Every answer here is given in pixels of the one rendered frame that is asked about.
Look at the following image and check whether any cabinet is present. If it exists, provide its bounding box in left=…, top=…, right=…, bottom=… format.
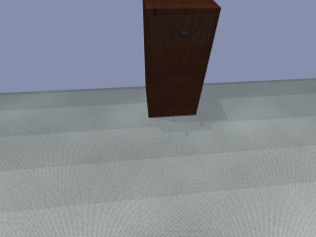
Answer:
left=142, top=0, right=221, bottom=118

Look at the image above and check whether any drawer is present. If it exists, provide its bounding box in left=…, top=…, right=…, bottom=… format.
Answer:
left=149, top=15, right=215, bottom=46

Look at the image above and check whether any handle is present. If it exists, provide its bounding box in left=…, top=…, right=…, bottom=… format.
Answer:
left=180, top=30, right=187, bottom=39

